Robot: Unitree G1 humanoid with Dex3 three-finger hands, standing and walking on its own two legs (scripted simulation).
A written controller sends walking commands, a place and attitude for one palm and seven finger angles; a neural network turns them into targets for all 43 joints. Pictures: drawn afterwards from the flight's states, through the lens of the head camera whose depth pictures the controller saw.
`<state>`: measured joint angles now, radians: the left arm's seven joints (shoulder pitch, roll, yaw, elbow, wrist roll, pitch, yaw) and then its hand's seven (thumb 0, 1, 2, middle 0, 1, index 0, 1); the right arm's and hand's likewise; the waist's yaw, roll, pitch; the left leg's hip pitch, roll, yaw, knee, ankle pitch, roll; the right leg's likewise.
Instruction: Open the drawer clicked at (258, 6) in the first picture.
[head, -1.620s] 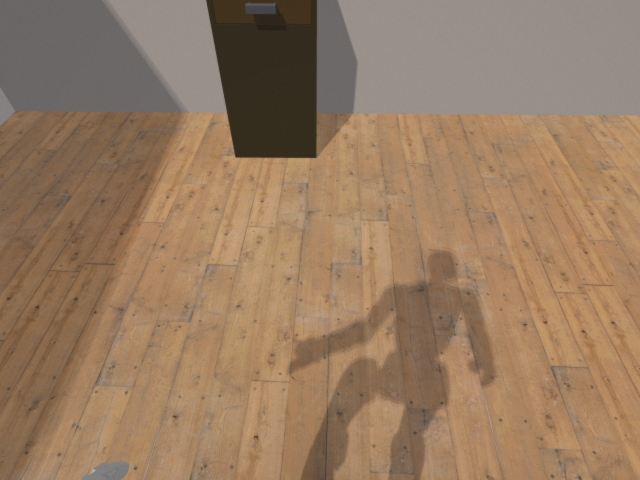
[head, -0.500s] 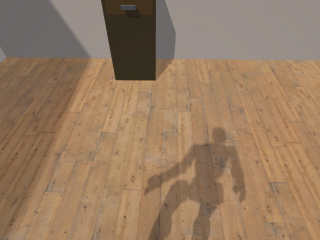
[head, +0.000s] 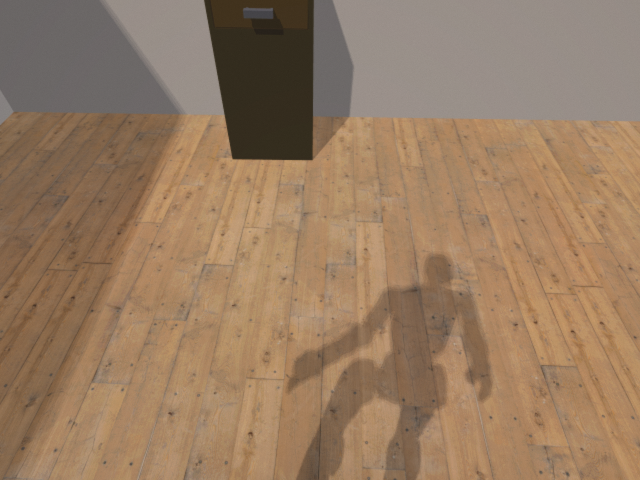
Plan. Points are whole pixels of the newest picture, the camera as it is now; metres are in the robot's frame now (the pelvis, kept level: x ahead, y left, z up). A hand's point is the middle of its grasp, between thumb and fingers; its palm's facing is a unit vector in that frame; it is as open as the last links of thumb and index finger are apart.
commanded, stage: walk to a spot facing it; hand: left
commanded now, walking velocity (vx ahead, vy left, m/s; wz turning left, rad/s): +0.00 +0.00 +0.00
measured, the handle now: (258, 11) +1.72 +0.34 -0.05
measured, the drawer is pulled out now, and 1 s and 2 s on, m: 0.00 0.00 0.00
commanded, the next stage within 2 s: take the last steps up to it in 1.98 s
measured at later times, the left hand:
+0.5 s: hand out of the picture +0.08 +0.21 -0.19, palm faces +0.02 -0.99 -0.13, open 7.4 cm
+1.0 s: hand (223, 346) +0.37 +0.20 -0.18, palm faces +0.10 -0.97 -0.21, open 7.2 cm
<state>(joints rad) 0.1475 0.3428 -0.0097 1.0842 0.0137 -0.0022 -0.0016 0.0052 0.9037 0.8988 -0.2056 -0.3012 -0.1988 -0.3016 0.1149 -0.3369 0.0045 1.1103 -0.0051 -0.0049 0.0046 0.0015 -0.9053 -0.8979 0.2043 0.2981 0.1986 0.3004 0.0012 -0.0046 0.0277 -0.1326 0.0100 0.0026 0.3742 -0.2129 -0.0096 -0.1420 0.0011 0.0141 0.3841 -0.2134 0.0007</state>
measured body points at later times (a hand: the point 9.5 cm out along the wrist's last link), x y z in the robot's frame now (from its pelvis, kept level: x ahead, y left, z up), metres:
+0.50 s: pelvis +0.11 +0.04 -0.01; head +0.12 +0.07 +0.44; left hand +0.08 +0.26 -0.18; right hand +0.03 -0.17 -0.15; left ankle +0.02 +0.12 -0.75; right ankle +0.09 -0.10 -0.67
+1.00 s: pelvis +0.33 +0.01 -0.01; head +0.34 +0.02 +0.44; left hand +0.36 +0.25 -0.16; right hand +0.38 -0.23 -0.16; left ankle +0.36 +0.15 -0.69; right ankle +0.35 -0.08 -0.75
